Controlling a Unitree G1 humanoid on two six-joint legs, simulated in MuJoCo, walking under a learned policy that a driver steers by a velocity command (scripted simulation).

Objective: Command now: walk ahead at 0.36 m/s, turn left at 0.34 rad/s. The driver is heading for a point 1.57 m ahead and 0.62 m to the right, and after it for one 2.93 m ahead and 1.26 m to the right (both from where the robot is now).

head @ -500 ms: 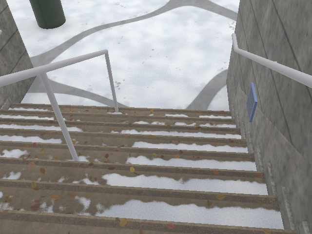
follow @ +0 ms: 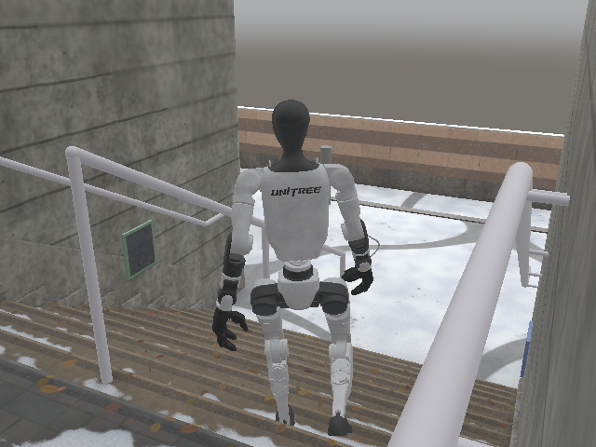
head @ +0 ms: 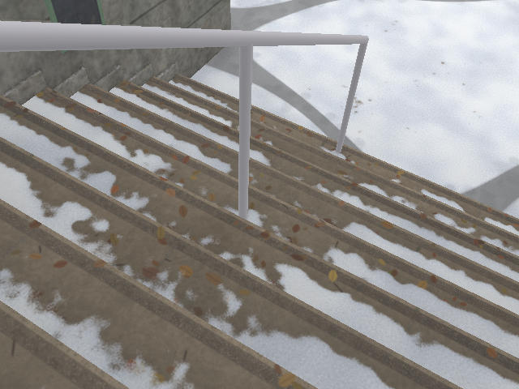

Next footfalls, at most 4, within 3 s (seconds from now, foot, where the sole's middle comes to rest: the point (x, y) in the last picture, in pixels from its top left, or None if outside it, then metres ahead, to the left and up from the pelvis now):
0.66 right None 0.29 -0.21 -0.93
1.44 left None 0.19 0.09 -0.76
2.26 right None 0.28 -0.18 -0.93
2.90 left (345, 357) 0.68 -0.22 -1.09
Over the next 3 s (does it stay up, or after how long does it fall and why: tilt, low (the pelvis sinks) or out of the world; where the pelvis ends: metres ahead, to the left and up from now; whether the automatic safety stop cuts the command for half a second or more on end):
stays up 0.56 -0.23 -0.32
